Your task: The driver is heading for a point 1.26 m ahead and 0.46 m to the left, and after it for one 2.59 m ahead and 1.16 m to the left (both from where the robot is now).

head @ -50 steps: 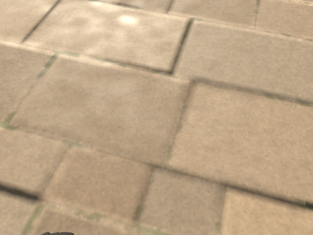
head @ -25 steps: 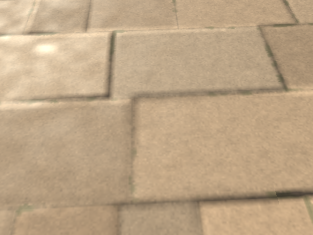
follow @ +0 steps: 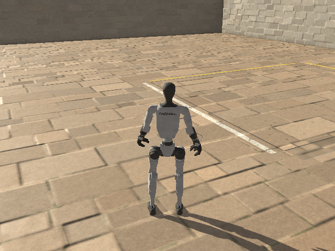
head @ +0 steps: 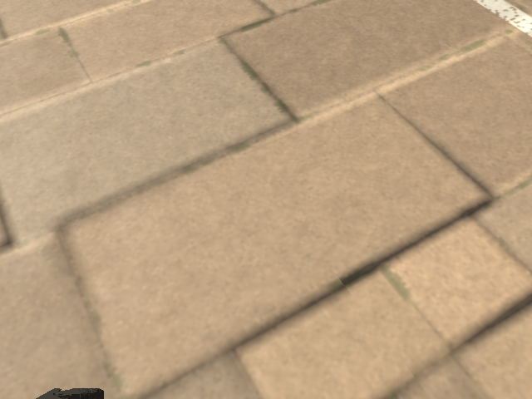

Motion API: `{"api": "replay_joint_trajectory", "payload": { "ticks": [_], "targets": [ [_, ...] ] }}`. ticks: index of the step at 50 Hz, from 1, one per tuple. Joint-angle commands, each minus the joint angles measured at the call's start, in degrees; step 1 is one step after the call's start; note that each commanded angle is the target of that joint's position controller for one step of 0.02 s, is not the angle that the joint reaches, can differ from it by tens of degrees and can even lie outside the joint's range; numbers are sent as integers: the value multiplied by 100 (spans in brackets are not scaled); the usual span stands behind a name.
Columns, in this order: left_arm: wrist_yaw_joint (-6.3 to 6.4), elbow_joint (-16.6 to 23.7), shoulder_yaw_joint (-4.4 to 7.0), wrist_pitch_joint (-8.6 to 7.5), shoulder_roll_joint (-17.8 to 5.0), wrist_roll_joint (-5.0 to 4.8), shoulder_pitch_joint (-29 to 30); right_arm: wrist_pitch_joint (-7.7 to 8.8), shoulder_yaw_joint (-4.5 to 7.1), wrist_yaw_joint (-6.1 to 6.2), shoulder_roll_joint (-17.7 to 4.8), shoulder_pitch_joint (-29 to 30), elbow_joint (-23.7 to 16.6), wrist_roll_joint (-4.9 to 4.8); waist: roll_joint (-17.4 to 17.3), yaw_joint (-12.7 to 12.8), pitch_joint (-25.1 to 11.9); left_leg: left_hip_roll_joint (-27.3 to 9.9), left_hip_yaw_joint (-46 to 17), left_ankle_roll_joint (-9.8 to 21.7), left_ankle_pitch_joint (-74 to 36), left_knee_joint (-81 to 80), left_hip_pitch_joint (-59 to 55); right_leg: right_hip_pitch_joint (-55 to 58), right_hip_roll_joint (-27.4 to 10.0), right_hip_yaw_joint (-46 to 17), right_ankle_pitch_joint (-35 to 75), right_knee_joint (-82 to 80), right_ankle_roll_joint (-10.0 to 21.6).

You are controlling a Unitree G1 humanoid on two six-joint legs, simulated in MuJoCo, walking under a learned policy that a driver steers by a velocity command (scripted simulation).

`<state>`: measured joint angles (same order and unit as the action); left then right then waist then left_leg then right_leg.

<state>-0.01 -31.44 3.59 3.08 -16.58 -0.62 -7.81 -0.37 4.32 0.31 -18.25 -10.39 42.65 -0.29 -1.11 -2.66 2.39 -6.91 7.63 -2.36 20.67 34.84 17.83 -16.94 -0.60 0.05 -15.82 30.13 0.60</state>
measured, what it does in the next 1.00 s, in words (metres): walks ahead: left foot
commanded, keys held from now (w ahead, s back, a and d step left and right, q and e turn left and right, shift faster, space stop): shift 0.60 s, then w+shift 0.26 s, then w+q+shift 0.14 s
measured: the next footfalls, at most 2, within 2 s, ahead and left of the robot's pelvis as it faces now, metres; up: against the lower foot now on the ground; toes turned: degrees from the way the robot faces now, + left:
left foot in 0.32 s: +0.04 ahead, +0.13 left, +0.00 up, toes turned -1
left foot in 1.34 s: +0.51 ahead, +0.05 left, +0.00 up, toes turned +21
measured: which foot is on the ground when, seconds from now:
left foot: up 0.00-0.30, down 0.32-0.88, up 0.90-1.00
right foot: down 0.00-1.00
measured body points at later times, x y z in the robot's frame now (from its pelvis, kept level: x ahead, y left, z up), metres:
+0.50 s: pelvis +0.00 +0.00 +0.00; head +0.01 +0.01 +0.45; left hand +0.15 +0.25 -0.12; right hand +0.12 -0.26 -0.11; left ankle +0.00 +0.13 -0.73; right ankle +0.00 -0.12 -0.73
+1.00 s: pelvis +0.11 -0.05 +0.00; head +0.12 -0.07 +0.45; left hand +0.15 +0.22 -0.11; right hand +0.21 -0.32 -0.12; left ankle +0.06 +0.10 -0.65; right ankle +0.06 -0.15 -0.73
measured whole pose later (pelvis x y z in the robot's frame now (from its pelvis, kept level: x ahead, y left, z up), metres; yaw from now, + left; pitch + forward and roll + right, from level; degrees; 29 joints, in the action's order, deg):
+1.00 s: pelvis +0.11 -0.05 +0.00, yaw +1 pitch +2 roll +0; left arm -0.7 -47.6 2.8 -4.6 -14.4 2.9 -21.0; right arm 1.6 3.9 -2.0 -16.1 -15.8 45.2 1.4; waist -2.4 1.7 -2.2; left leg -0.5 -4.6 5.4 16.7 65.2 28.7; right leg -11.4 -0.4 6.5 -19.2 28.1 1.4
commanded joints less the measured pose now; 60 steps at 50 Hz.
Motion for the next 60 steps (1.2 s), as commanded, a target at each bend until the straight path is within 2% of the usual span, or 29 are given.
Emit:
{"api": "replay_joint_trajectory", "payload": {
  "ticks": [1, 2, 3, 5, 7, 12, 14, 15, 16, 17, 18, 20, 30, 31, 33, 35, 37, 39, 41, 42, 43, 44, 45, 46, 47, 48, 51, 55, 60],
  "targets": [
    [56, 265, 311, -141, -1142, 249, -766, 162, 68, -33, -501, 216, -506, 144, 1426, 621, -1580, 264, -647, -192, 1866, 2513, 1791, 1866, -2340, -2326, 4248, -696, 1922],
    [14, 174, 247, -228, -1001, 273, -574, 113, 138, 11, -704, 392, -478, -35, 1062, 551, -1172, 214, -795, -161, 1528, 2858, 1759, 1490, -1883, -1858, 3537, -842, 1727],
    [18, 113, 225, -279, -900, 200, -221, 51, 150, 56, -635, 285, -392, -59, 990, 372, -921, 198, -846, -143, 1120, 2815, 1793, 1250, -1533, -1515, 2995, -890, 1415],
    [41, 100, 136, -312, -734, 107, 217, -70, 167, 127, -612, -4, -227, 48, 945, 152, -741, 250, -851, -242, 473, 2878, 1355, 666, -1272, -1116, 3087, -942, 1233],
    [63, 33, 62, -332, -519, 147, 355, -86, 124, 133, -446, -221, -166, 40, 935, 28, -802, 304, -804, -273, 105, 2479, 936, 469, -1086, -884, 2939, -970, 1188],
    [49, -251, 64, -303, -537, 144, 131, -60, -15, 85, -264, 48, -299, 32, 1014, 316, -707, 354, -748, -138, 238, 695, 247, 511, -1178, -1203, 2105, -863, 1297],
    [36, -345, 3, -305, -428, 90, 241, -28, -34, 53, -222, -161, -227, 39, 911, 139, -633, 428, -673, -12, -468, -357, -330, 296, -1079, -1276, 1570, -776, 1161],
    [27, -447, -46, -324, -307, 61, 143, 0, -63, 32, -197, -273, -188, 115, 740, 37, -589, 412, -737, 80, -1350, -1097, -813, 93, -916, -1218, 1153, -747, 912],
    [25, -524, -87, -368, -183, 132, -65, 29, -42, 44, -432, -332, -204, 204, 362, 159, -660, 50, -1203, 200, -2376, -1134, -1254, -122, -611, -1066, 558, -541, 564],
    [-13, -585, -49, -413, -251, 213, -390, 35, 38, 66, -834, -256, -232, 172, -425, 518, -604, -281, -1347, 433, -2660, -902, -1211, -240, -181, -681, -44, -393, 292],
    [15, -609, -60, -400, -206, 233, -289, 57, -4, 30, -557, -18, -186, 108, -834, 502, -561, -224, -1416, 645, -1313, -1089, -406, 299, -15, -411, -27, -431, 69],
    [74, -639, 5, -331, -374, 166, 115, 124, -88, 5, -267, 100, -215, 156, -499, 292, -284, 45, -1235, 460, -553, -1213, -35, 450, -33, -399, 251, -273, 56],
    [131, -1136, 33, -313, -183, 125, -243, 198, -170, 98, -139, -93, -111, 99, 80, 213, -316, 247, -993, 391, -935, -933, -349, 385, -99, -491, 850, -310, 47],
    [145, -1266, 68, -299, -244, 83, -486, 171, -117, 105, -268, -320, -24, 57, 21, 190, -541, 333, -949, 504, 270, -955, -454, 358, 108, -260, -412, -123, 101],
    [114, -1175, 127, -379, -348, -14, -382, 163, -23, 109, -522, -705, 34, -84, -278, 41, 125, -176, -1885, 1006, 3003, -1538, -314, -837, 163, -158, -2374, 368, 238],
    [21, -885, 58, -639, -78, -193, 135, 301, 107, 127, -903, -826, 99, -167, -1055, 14, 692, -1479, -3768, 1724, 3623, -2729, -376, -1599, -11, 129, -1048, 1443, 280],
    [-33, -816, 125, -794, -273, -174, 296, 455, 85, 133, -729, -752, 35, -81, -822, 20, 561, -1691, -3894, 1745, 2571, -2889, -796, -2184, -410, -263, -1190, 2193, 418],
    [-99, -905, 68, -874, -143, -174, 17, 487, 64, 66, -640, -443, -108, -177, -668, 206, 230, -1256, -2922, 1409, 1696, -2803, -852, -1698, -480, -107, -1054, 1502, 488],
    [-146, -1152, 68, -915, -93, -108, -368, 446, 97, 9, -729, -215, -156, -221, -709, 425, 2, -603, -1851, 1177, 1055, -2523, -225, -220, -114, 413, -444, 544, 343],
    [-263, -1310, 58, -735, -75, 357, -877, 336, 176, -106, -801, -234, 12, 242, -387, 648, -130, -123, -1278, 1150, 1440, -2164, 94, 740, 404, 1034, -17, -155, 211],
    [-258, -1539, 105, -669, -122, 379, -1458, 295, 189, -120, -714, -215, 36, 293, -190, 895, -163, 67, -1040, 1125, 1601, -1558, 784, 1793, 595, 1281, 224, -216, 129],
    [-207, -1756, 192, -698, -347, 377, -2340, 309, 92, -139, -363, -64, -18, 273, 438, 1354, -320, 404, -815, 1039, 967, -60, 1924, 3179, 159, 525, -255, -327, 180],
    [-119, -1761, 272, -766, -970, 515, -3278, 366, -127, -134, 406, 613, -399, 307, 1992, 1836, -569, 933, -790, 910, 1344, 2585, 2943, 3353, -1622, -1989, -2551, -1282, 315],
    [-48, -1502, 247, -757, -1161, 545, -2566, 398, -148, -129, 463, 412, -687, 95, 1659, 1242, -269, 1135, -1599, 1008, 718, 3442, 3887, 2670, -2453, -4346, -3961, -2400, 830],
    [-17, -1380, 238, -755, -1049, 431, -1949, 372, -87, -150, 143, 548, -697, 93, 765, 889, 259, 546, -1730, 991, -47, 3763, 4254, 2315, -2608, -3948, -3907, -2374, 932],
    [-25, -1310, 166, -818, -782, 349, -1595, 365, -22, -220, -120, 376, -554, 137, 331, 713, 218, 413, -1708, 898, -540, 3570, 3919, 2067, -2250, -3060, -3118, -2205, 742],
    [20, -1392, 17, -935, -425, 294, -1364, 205, 32, -435, -182, -112, -218, 238, 689, 431, 165, 255, -1340, 595, -1129, 3534, 3174, 1580, -1570, -1178, -1453, -2494, 398],
    [-27, -1700, -18, -1017, -282, 286, -1844, 80, -33, -511, 5, 577, -385, 160, 429, 536, 536, 327, -976, 626, -1734, 3234, 3502, 1692, -1290, 278, 229, -2603, 241],
    [76, -1957, -65, -1036, -264, 260, -2075, 92, -194, -628, 151, 1555, -785, 198, 402, 603, 892, 353, 27, 924, -1947, 1537, 3041, 1951, -1190, 1350, 2121, -2756, 134]
  ]
}}
Over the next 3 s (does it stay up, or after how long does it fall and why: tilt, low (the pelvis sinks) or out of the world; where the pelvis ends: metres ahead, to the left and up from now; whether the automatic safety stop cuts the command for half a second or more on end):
stays up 1.55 0.87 0.00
